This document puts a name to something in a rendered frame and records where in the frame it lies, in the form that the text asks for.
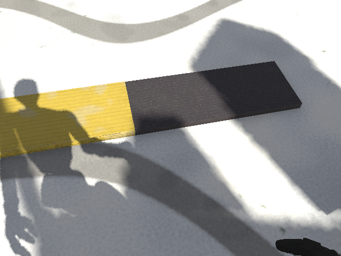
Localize right robot hand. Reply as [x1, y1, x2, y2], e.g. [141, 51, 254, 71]
[275, 238, 341, 256]

